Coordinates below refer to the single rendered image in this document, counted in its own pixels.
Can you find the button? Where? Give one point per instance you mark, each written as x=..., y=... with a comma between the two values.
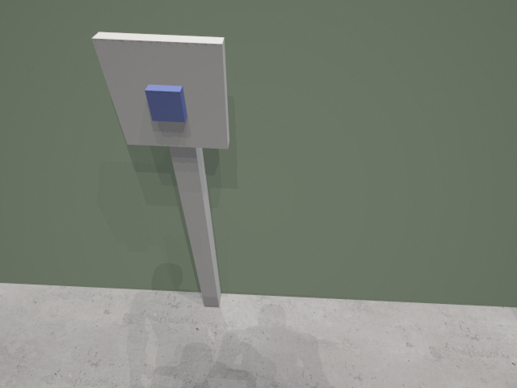
x=166, y=103

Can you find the panel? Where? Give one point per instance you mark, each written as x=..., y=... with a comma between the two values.
x=130, y=62

